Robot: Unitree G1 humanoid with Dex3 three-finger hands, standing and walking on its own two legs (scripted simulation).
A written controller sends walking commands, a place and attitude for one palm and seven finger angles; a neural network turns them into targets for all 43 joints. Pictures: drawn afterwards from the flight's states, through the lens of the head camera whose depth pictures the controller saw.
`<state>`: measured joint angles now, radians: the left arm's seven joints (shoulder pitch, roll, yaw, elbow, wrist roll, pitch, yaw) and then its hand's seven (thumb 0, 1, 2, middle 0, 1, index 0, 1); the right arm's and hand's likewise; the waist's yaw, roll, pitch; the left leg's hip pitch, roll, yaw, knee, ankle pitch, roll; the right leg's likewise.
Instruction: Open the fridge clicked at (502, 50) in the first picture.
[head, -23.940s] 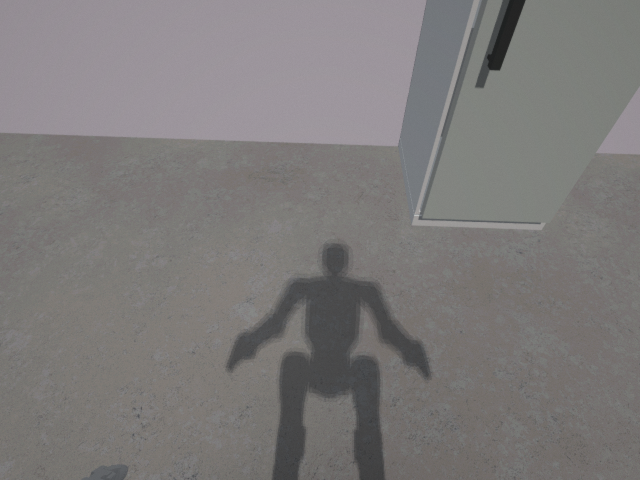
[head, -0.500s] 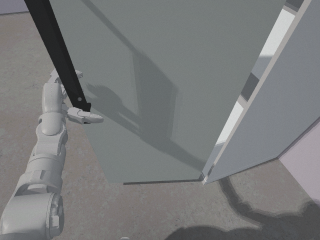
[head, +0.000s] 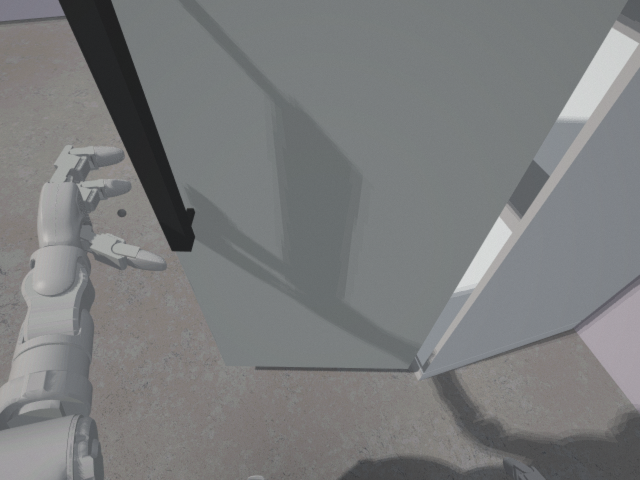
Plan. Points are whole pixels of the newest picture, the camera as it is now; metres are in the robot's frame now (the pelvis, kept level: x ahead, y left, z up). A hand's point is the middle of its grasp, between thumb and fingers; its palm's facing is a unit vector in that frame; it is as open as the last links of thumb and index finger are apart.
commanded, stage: slip the hand off the handle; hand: left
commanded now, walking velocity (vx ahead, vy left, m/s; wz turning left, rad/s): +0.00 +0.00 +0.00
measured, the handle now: (145, 118) +0.46 +0.22 +0.21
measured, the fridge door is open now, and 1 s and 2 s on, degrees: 72 72 72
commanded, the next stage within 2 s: draw the hand back to the body in 1.08 s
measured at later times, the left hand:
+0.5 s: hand (89, 234) +0.37 +0.29 +0.11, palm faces +0.23 -0.96 -0.18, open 14.6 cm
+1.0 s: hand (64, 307) +0.27 +0.28 +0.11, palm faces +0.27 -0.94 -0.18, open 14.6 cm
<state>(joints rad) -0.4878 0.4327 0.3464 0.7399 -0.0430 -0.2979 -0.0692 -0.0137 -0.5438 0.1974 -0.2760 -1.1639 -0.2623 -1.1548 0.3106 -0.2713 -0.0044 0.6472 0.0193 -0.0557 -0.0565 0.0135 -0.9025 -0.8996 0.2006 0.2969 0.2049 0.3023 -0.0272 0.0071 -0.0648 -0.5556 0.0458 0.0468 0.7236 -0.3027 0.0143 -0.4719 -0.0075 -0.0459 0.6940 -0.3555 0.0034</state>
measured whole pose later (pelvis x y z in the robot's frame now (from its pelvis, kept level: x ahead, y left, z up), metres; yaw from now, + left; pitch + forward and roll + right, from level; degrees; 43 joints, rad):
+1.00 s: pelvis -0.01 +0.00 +0.00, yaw +2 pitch +4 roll -2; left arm -0.06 0.38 0.34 0.29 -0.18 -0.21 -0.18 -0.01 -0.55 0.20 -0.26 -1.15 -0.26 -1.15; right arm 0.23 -0.25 0.04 0.60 0.04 -0.14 -0.09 0.02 -0.90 -0.90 0.20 0.30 0.21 0.30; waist 0.05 0.03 -0.07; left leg -0.50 0.04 0.02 0.74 -0.30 0.01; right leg -0.41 -0.01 -0.07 0.71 -0.36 0.00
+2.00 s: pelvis +0.01 +0.00 +0.02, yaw +1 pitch -3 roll -1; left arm 0.28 0.34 0.31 -0.16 -0.10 -0.02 0.08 -0.01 -0.12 0.40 -0.24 -0.91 -0.24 -0.90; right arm 0.20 -0.24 0.06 0.67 0.00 -0.17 -0.11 0.02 -0.90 -0.90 0.20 0.30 0.21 0.30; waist 0.09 0.04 0.01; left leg -0.20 0.01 0.04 0.46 -0.21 0.02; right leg -0.11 -0.03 -0.06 0.44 -0.27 0.01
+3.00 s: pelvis +0.02 -0.01 +0.03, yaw +1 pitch -3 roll -1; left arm 0.42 0.35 0.36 -0.37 -0.07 -0.08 0.09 0.02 0.89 0.90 -0.21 -0.30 -0.21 -0.30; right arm 0.18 -0.24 0.03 0.63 -0.01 -0.08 -0.08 0.02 -0.90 -0.90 0.20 0.30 0.21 0.30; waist 0.06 0.05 0.01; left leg -0.17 0.03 0.03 0.43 -0.21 0.01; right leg -0.06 0.00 -0.06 0.36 -0.24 0.00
